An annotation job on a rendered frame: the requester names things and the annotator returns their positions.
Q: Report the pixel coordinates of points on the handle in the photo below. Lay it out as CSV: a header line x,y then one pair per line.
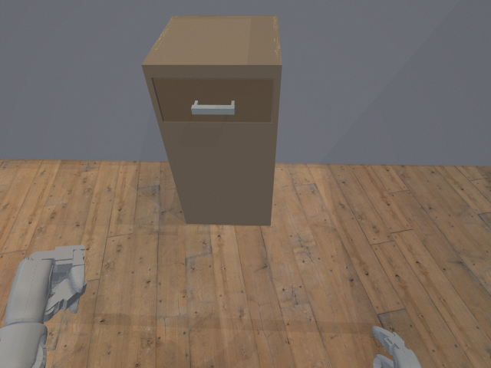
x,y
213,109

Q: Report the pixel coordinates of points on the robot right hand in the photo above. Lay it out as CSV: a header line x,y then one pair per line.
x,y
394,345

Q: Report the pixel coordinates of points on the robot left forearm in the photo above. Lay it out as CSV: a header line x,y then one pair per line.
x,y
22,345

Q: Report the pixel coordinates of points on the robot left hand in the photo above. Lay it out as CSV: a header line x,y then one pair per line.
x,y
60,272

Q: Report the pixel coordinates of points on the cabinet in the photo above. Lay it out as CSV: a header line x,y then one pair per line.
x,y
223,171

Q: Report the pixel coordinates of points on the drawer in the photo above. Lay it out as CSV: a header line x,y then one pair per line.
x,y
252,96

